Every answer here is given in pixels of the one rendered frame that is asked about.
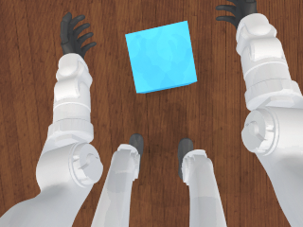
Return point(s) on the right robot hand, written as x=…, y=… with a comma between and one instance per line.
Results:
x=241, y=9

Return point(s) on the left robot shin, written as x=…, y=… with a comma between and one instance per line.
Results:
x=124, y=146

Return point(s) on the left robot hand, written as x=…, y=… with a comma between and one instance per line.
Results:
x=70, y=42

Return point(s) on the robot right forearm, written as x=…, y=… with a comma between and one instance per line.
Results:
x=264, y=66

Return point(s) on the carton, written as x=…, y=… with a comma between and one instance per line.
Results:
x=161, y=58

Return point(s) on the robot left forearm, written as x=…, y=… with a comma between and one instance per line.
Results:
x=72, y=104

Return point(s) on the robot left foot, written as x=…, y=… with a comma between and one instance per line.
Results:
x=137, y=141

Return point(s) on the left robot upper arm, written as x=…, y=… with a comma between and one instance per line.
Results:
x=65, y=176

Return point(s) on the right robot upper arm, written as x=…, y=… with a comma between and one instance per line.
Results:
x=275, y=134

